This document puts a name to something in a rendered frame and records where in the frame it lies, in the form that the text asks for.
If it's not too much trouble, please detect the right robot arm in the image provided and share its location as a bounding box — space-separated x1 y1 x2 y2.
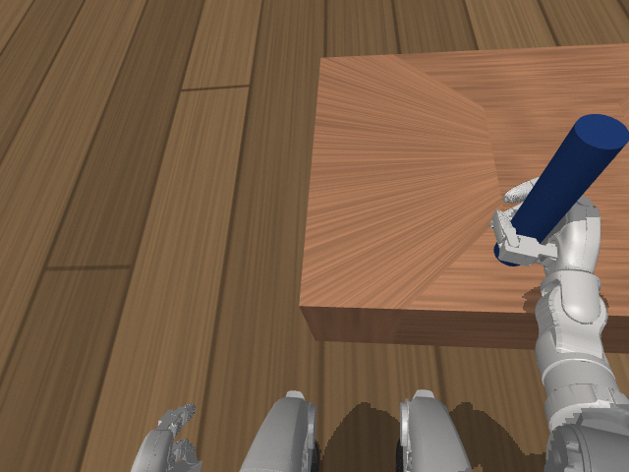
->
535 269 629 472

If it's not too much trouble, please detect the can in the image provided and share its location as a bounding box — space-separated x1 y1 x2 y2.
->
493 114 629 266

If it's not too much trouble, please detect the right robot hand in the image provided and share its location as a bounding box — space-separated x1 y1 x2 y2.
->
488 176 600 276

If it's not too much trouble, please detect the left robot hand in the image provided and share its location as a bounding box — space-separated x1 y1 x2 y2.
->
131 404 202 472

